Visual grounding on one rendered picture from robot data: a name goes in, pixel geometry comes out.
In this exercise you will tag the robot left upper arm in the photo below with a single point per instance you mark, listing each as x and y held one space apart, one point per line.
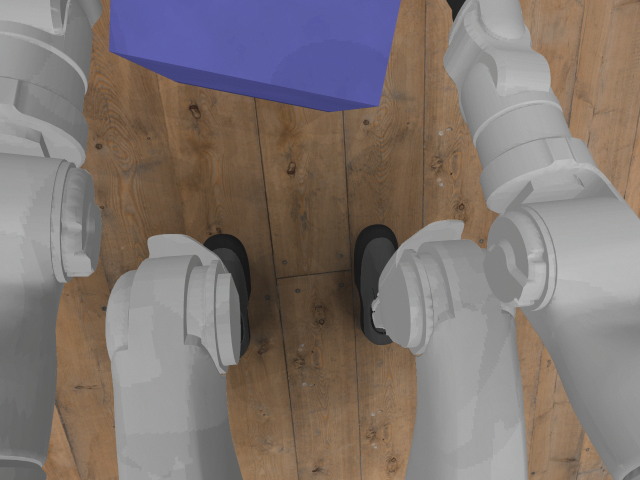
50 232

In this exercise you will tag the robot left forearm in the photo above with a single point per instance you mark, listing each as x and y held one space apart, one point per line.
45 55

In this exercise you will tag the robot right hand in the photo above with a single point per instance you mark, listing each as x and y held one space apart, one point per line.
455 6

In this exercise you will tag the carton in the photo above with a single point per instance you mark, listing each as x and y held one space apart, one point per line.
327 55

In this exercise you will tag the robot foot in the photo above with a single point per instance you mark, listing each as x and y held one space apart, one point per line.
233 255
374 247

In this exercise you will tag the robot right upper arm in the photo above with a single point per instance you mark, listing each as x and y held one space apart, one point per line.
573 268

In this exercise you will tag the robot right foot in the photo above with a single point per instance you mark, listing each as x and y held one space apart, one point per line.
374 247

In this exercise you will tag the robot right forearm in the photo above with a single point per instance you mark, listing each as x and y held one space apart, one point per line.
516 123

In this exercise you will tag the robot left foot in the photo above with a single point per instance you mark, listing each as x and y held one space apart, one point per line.
233 255

